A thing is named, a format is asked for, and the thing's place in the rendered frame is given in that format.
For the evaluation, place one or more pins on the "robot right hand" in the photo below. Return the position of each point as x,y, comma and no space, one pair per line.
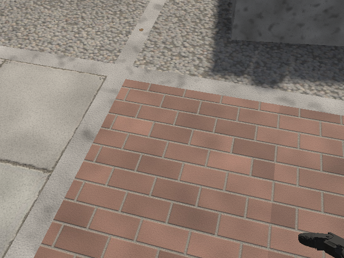
330,243

